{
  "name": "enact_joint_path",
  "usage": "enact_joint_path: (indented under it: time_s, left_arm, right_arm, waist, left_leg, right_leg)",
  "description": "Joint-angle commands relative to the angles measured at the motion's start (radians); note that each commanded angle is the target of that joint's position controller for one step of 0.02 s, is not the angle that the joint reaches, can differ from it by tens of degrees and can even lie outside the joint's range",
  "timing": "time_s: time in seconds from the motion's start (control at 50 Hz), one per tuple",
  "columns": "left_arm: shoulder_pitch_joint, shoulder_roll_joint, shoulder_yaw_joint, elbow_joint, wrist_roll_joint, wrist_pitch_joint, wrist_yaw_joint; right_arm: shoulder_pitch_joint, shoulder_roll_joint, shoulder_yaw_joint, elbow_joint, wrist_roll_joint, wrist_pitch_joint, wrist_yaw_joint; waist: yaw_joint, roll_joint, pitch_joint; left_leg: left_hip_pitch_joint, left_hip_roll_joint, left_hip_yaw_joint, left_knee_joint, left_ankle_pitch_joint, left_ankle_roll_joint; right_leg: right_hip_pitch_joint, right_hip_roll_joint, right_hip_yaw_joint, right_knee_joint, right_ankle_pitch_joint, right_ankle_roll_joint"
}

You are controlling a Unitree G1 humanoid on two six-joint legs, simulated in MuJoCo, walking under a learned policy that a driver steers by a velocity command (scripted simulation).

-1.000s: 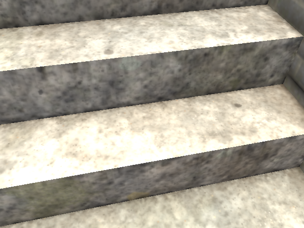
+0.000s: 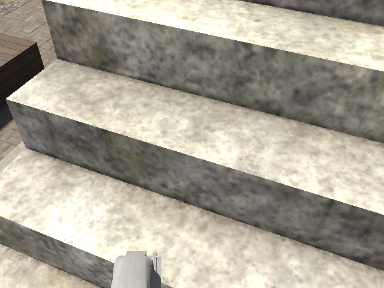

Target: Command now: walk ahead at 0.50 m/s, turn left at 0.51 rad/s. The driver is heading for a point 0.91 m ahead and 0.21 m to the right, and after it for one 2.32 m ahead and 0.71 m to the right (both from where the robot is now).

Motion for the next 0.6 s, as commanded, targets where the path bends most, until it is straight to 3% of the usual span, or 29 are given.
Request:
enact_joint_path:
  time_s: [0.02,0.04,0.06,0.08,0.1,0.12,0.14,0.16,0.18,0.2,0.22,0.24,0.26,0.28,0.3,0.32,0.34,0.36,0.38,0.4,0.42,0.44,0.46,0.48,0.5,0.52,0.54,0.58,0.6]
  left_arm:
    - [0.108,0.054,-0.003,0.016,0.011,-0.005,-0.04]
    - [0.103,0.043,-0.003,0.025,-0.015,0.0,-0.066]
    - [0.057,0.091,0.008,-0.002,-0.064,-0.007,-0.07]
    - [0.074,0.164,0.017,-0.004,-0.088,-0.025,-0.075]
    - [0.085,0.208,0.023,0.006,-0.081,-0.046,-0.072]
    - [0.098,0.285,0.049,-0.005,-0.095,-0.049,-0.064]
    - [0.051,0.338,0.071,-0.036,-0.096,-0.058,-0.058]
    - [0.052,0.33,0.084,-0.041,-0.089,-0.067,-0.074]
    - [0.089,0.252,0.064,-0.064,-0.038,-0.071,-0.096]
    - [-0.031,0.209,0.066,-0.106,-0.062,-0.051,-0.132]
    - [0.015,0.162,0.097,-0.076,-0.12,-0.024,-0.135]
    - [-0.006,0.137,0.114,-0.062,-0.143,-0.029,-0.112]
    - [-0.07,0.091,0.101,-0.066,-0.13,-0.032,-0.098]
    - [-0.127,0.066,0.093,-0.111,-0.13,-0.039,-0.079]
    - [-0.135,0.046,0.08,-0.112,-0.146,-0.035,-0.057]
    - [-0.151,0.049,0.069,-0.128,-0.156,-0.018,-0.039]
    - [-0.145,0.05,0.071,-0.138,-0.153,-0.003,-0.047]
    - [-0.275,-0.029,0.043,-0.301,-0.121,0.006,0.06]
    - [-0.301,-0.042,0.037,-0.312,-0.137,0.015,0.099]
    - [-0.299,0.049,0.033,-0.272,-0.17,0.036,-0.007]
    - [-0.263,0.055,0.039,-0.277,-0.175,0.035,-0.039]
    - [-0.29,0.071,0.04,-0.297,-0.165,0.032,-0.056]
    - [-0.352,0.139,0.053,-0.35,-0.162,0.032,-0.058]
    - [-0.425,0.155,0.056,-0.372,-0.176,0.035,-0.05]
    - [-0.46,0.157,0.053,-0.379,-0.177,0.048,-0.041]
    - [-0.55,0.154,0.047,-0.403,-0.182,0.065,-0.024]
    - [-0.567,0.157,0.049,-0.405,-0.167,0.081,-0.005]
    - [-0.597,0.141,0.038,-0.418,-0.131,0.128,-0.007]
    - [-0.564,0.144,0.043,-0.426,-0.129,0.145,-0.005]
  right_arm:
    - [-0.421,-0.043,0.005,-0.213,-0.033,0.045,0.0]
    - [-0.546,-0.047,0.014,-0.265,-0.019,0.075,0.004]
    - [-0.473,0.004,0.026,-0.245,-0.034,0.092,0.03]
    - [-0.409,0.009,0.021,-0.241,-0.015,0.08,0.048]
    - [-0.368,-0.021,0.008,-0.237,-0.005,0.075,0.055]
    - [-0.303,-0.026,0.005,-0.219,-0.005,0.07,0.053]
    - [-0.183,-0.066,-0.012,-0.189,-0.001,0.051,0.036]
    - [-0.034,-0.165,-0.045,-0.145,0.0,0.045,0.01]
    - [0.187,-0.217,-0.049,-0.069,0.026,0.049,-0.008]
    - [0.443,-0.312,-0.082,0.009,-0.025,0.06,-0.039]
    - [0.555,-0.401,-0.143,0.083,-0.056,0.035,-0.031]
    - [0.503,-0.384,-0.143,0.13,-0.059,-0.007,-0.029]
    - [0.401,-0.311,-0.123,0.156,-0.047,-0.028,-0.018]
    - [0.316,-0.247,-0.114,0.16,-0.019,-0.048,-0.006]
    - [0.239,-0.171,-0.087,0.173,-0.033,-0.039,0.007]
    - [0.162,-0.094,-0.064,0.181,-0.066,-0.039,0.018]
    - [0.086,-0.093,-0.061,0.151,-0.063,-0.047,0.018]
    - [0.21,0.016,-0.045,0.218,0.007,-0.124,-0.05]
    - [0.266,0.021,-0.029,0.266,0.015,-0.165,-0.072]
    - [0.152,-0.038,-0.033,0.206,-0.105,-0.114,-0.026]
    - [0.108,-0.061,-0.035,0.178,-0.12,-0.099,-0.012]
    - [0.115,-0.079,-0.031,0.166,-0.127,-0.096,-0.005]
    - [0.145,-0.12,-0.029,0.153,-0.147,-0.09,0.0]
    - [0.202,-0.167,-0.039,0.152,-0.135,-0.093,-0.005]
    - [0.323,-0.167,-0.034,0.181,-0.134,-0.094,-0.013]
    - [0.465,-0.125,-0.019,0.224,-0.143,-0.095,-0.007]
    - [0.514,-0.128,-0.017,0.225,-0.135,-0.103,0.004]
    - [0.47,-0.113,-0.003,0.213,-0.092,-0.106,0.04]
    - [0.362,-0.134,0.0,0.169,-0.076,-0.11,0.051]
  waist:
    - [0.012,-0.083,0.131]
    - [0.017,-0.07,0.171]
    - [-0.035,-0.081,0.149]
    - [-0.087,-0.144,0.114]
    - [-0.116,-0.162,0.072]
    - [-0.142,-0.239,0.032]
    - [-0.192,-0.279,-0.016]
    - [-0.221,-0.267,-0.118]
    - [-0.238,-0.116,-0.318]
    - [-0.334,0.064,-0.347]
    - [-0.302,0.112,-0.281]
    - [-0.237,0.098,-0.122]
    - [-0.171,0.098,-0.052]
    - [-0.113,0.026,0.019]
    - [-0.047,-0.01,-0.008]
    - [0.008,-0.088,0.031]
    - [0.047,-0.082,0.043]
    - [0.06,0.037,0.065]
    - [0.048,0.01,0.129]
    - [0.084,0.058,0.111]
    - [0.104,0.043,0.153]
    - [0.108,-0.008,0.158]
    - [0.1,-0.058,0.091]
    - [0.059,0.006,0.086]
    - [0.003,0.075,0.109]
    - [-0.048,0.086,0.151]
    - [-0.071,0.088,0.151]
    - [-0.037,0.1,0.126]
    - [0.026,0.096,0.118]
  left_leg:
    - [-0.054,0.119,0.202,-0.256,-0.069,0.058]
    - [0.097,0.117,0.191,-0.36,-0.267,0.04]
    - [0.284,0.088,0.287,-0.389,-0.258,0.017]
    - [0.435,0.009,0.322,-0.382,-0.286,-0.001]
    - [0.494,-0.041,0.33,-0.472,-0.327,-0.006]
    - [0.559,-0.083,0.33,-0.655,-0.376,-0.019]
    - [0.731,-0.127,0.334,-0.836,-0.337,-0.04]
    - [0.98,-0.162,0.256,-0.915,-0.273,-0.039]
    - [1.44,-0.044,-0.059,-0.984,-0.039,0.03]
    - [1.648,0.115,-0.48,-1.421,-0.138,0.104]
    - [1.511,0.211,-0.746,-1.668,-0.241,0.043]
    - [1.38,0.201,-0.68,-1.645,-0.312,-0.053]
    - [1.28,0.172,-0.561,-1.574,-0.307,-0.094]
    - [1.232,0.158,-0.481,-1.546,-0.267,-0.116]
    - [1.2,0.162,-0.423,-1.551,-0.186,-0.157]
    - [1.13,0.127,-0.281,-1.559,-0.191,-0.191]
    - [1.087,0.158,-0.211,-1.613,-0.115,-0.162]
    - [1.104,0.145,-0.097,-1.66,-0.282,-0.121]
    - [1.061,0.129,-0.038,-1.7,-0.262,-0.133]
    - [1.061,0.108,-0.058,-1.716,-0.264,-0.175]
    - [0.995,0.085,0.001,-1.748,-0.309,-0.18]
    - [0.942,0.063,0.066,-1.77,-0.311,-0.191]
    - [0.944,0.059,0.149,-1.778,-0.307,-0.198]
    - [0.967,0.029,0.206,-1.803,-0.246,-0.193]
    - [1.068,0.054,0.185,-1.834,-0.22,-0.166]
    - [1.22,0.144,0.101,-1.881,-0.182,-0.114]
    - [1.376,0.188,0.096,-1.903,-0.112,-0.092]
    - [1.363,0.221,0.127,-1.958,0.131,-0.007]
    - [1.228,0.194,0.216,-1.965,0.397,-0.006]
  right_leg:
    - [0.014,-0.283,0.143,-0.36,0.198,-0.243]
    - [-0.104,-0.305,0.136,-0.441,0.269,-0.24]
    - [-0.151,-0.3,0.069,-0.426,0.497,-0.261]
    - [-0.148,-0.284,0.031,-0.314,1.134,-0.268]
    - [-0.03,-0.292,0.028,-0.225,1.488,-0.264]
    - [0.09,-0.307,0.058,-0.174,1.728,-0.263]
    - [0.175,-0.293,0.067,-0.105,1.891,-0.239]
    - [0.113,-0.267,0.104,0.074,1.903,-0.213]
    - [-0.247,-0.232,0.229,0.364,1.583,-0.165]
    - [-0.574,-0.059,0.281,0.711,0.624,-0.117]
    - [-0.692,0.051,0.525,1.318,0.441,-0.124]
    - [-0.849,0.107,0.681,1.6,0.459,-0.133]
    - [-0.926,0.116,0.706,1.744,0.487,-0.162]
    - [-1.001,0.134,0.721,1.795,0.457,-0.194]
    - [-1.057,0.124,0.739,1.843,0.504,-0.228]
    - [-1.112,0.092,0.717,1.819,0.509,-0.259]
    - [-1.109,0.057,0.659,1.862,0.429,-0.251]
    - [-1.077,0.117,0.478,1.949,0.268,-0.157]
    - [-1.147,0.119,0.461,1.989,0.25,-0.138]
    - [-1.261,0.087,0.555,2.212,0.266,-0.274]
    - [-1.29,0.111,0.562,2.21,0.286,-0.305]
    - [-1.242,0.115,0.527,2.147,0.348,-0.331]
    - [-1.165,0.084,0.471,1.945,0.452,-0.304]
    - [-1.146,0.077,0.422,1.881,0.464,-0.268]
    - [-1.231,0.064,0.412,1.883,0.45,-0.239]
    - [-1.407,0.051,0.429,1.894,0.393,-0.237]
    - [-1.489,0.041,0.404,1.794,0.328,-0.234]
    - [-1.335,0.003,0.309,1.62,0.256,-0.256]
    - [-1.112,0.015,0.233,1.49,0.213,-0.245]
Keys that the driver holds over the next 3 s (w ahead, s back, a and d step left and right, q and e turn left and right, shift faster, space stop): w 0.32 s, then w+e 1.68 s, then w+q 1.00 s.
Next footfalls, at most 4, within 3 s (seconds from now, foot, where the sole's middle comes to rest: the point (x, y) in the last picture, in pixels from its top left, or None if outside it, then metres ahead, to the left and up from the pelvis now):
0.14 left None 0.27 0.14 -0.57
0.68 right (226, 275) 0.45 -0.04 -0.37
1.16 left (182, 121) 0.79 0.09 -0.17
1.68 right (329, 41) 0.89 -0.28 0.03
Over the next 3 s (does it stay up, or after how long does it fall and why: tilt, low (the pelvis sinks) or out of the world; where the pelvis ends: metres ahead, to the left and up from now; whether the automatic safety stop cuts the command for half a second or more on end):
stays up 1.26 -0.56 1.18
